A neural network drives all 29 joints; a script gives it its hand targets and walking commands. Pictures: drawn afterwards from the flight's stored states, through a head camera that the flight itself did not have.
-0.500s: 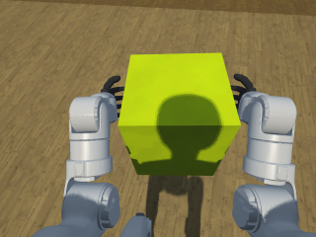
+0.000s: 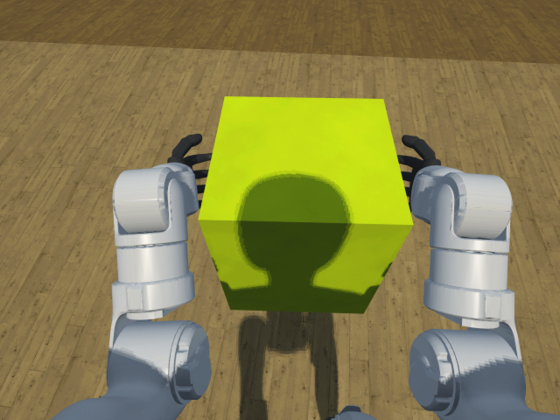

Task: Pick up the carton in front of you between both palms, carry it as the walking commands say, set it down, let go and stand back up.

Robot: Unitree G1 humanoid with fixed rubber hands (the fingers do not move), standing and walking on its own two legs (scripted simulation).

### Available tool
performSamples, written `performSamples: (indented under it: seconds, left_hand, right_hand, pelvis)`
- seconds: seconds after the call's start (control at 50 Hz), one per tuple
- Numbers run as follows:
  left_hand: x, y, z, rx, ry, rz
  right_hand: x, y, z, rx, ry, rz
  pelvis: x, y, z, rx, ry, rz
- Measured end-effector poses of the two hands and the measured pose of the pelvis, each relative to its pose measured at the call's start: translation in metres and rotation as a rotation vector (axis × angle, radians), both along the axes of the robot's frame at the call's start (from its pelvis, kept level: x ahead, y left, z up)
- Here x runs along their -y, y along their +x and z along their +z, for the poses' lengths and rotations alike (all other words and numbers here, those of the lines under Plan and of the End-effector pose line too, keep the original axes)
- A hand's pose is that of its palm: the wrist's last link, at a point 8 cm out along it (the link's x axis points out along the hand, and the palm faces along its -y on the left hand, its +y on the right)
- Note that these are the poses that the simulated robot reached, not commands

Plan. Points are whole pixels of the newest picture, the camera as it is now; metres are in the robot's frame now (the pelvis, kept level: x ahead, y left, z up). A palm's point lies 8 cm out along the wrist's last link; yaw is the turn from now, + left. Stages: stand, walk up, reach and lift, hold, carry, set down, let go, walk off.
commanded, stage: carry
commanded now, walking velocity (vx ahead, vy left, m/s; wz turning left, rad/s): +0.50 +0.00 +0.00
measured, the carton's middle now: (299, 214) +0.40 -0.01 +0.10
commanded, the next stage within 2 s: none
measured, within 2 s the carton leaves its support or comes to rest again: neither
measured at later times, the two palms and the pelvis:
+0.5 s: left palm (196, 54) +0.69 +0.16 +0.20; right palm (364, 53) +0.68 -0.14 +0.21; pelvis +0.31 +0.02 +0.03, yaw +0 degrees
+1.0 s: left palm out of the picture +0.97 +0.16 +0.24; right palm out of the picture +1.00 -0.13 +0.24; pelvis +0.61 -0.02 +0.09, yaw +1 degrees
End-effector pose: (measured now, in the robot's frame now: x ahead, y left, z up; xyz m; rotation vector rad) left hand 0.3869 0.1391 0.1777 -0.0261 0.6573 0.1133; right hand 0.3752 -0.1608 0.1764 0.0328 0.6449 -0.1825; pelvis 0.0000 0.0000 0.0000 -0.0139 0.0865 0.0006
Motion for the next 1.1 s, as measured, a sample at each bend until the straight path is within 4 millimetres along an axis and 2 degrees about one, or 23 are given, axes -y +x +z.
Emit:
performSamples:
  seconds: [0.06,0.16,0.24,0.32,0.4,0.46,0.54,0.62,0.7,0.78,0.86,0.98,1.04,1.1]
  left_hand:
    - [0.000,0.035,0.001,-0.012,0.032,0.026]
    - [-0.010,0.072,-0.011,-0.109,0.057,0.068]
    - [-0.018,0.111,0.000,-0.096,0.055,0.092]
    - [-0.023,0.165,0.021,-0.033,0.041,0.095]
    - [-0.028,0.229,0.033,-0.003,0.025,0.068]
    - [-0.028,0.279,0.031,-0.010,0.017,0.020]
    - [-0.018,0.331,0.026,-0.097,0.016,-0.032]
    - [-0.009,0.378,0.033,-0.112,0.017,-0.052]
    - [-0.006,0.427,0.052,-0.053,0.000,-0.041]
    - [-0.005,0.478,0.069,-0.011,0.003,-0.012]
    - [-0.006,0.526,0.072,-0.017,0.038,0.027]
    - [-0.022,0.570,0.061,-0.119,0.059,0.085]
    - [-0.028,0.601,0.071,-0.100,0.055,0.105]
    - [-0.032,0.641,0.087,-0.052,0.046,0.111]
  right_hand:
    - [0.001,0.048,-0.002,-0.013,0.003,0.045]
    - [-0.011,0.110,-0.006,-0.107,0.006,0.107]
    - [-0.019,0.156,0.004,-0.095,0.018,0.124]
    - [-0.024,0.206,0.023,-0.033,0.023,0.111]
    - [-0.028,0.258,0.037,-0.003,0.008,0.082]
    - [-0.027,0.293,0.037,-0.011,-0.021,0.047]
    - [-0.018,0.323,0.025,-0.101,-0.033,0.006]
    - [-0.011,0.360,0.031,-0.117,-0.032,-0.024]
    - [-0.007,0.411,0.053,-0.056,-0.022,-0.033]
    - [-0.005,0.472,0.069,-0.013,-0.007,-0.013]
    - [-0.006,0.538,0.069,-0.018,0.002,0.043]
    - [-0.023,0.613,0.066,-0.118,0.007,0.119]
    - [-0.030,0.649,0.075,-0.100,0.017,0.130]
    - [-0.034,0.687,0.090,-0.053,0.025,0.122]
  pelvis:
    - [0.012,0.044,-0.005,0.019,-0.026,0.016]
    - [0.022,0.097,0.016,0.021,0.001,0.014]
    - [0.021,0.138,0.029,0.017,0.012,0.014]
    - [0.014,0.186,0.034,0.008,0.012,0.010]
    - [0.000,0.245,0.031,0.004,0.020,0.006]
    - [-0.014,0.290,0.026,0.022,0.045,0.000]
    - [-0.024,0.333,0.043,0.022,0.024,0.003]
    - [-0.026,0.372,0.060,0.018,0.008,-0.002]
    - [-0.022,0.417,0.068,0.008,0.007,-0.003]
    - [-0.011,0.474,0.069,0.000,0.003,-0.002]
    - [0.005,0.534,0.063,0.021,-0.029,0.014]
    - [0.015,0.598,0.089,0.022,0.006,0.015]
    - [0.014,0.629,0.098,0.018,0.014,0.016]
    - [0.010,0.664,0.103,0.011,0.015,0.015]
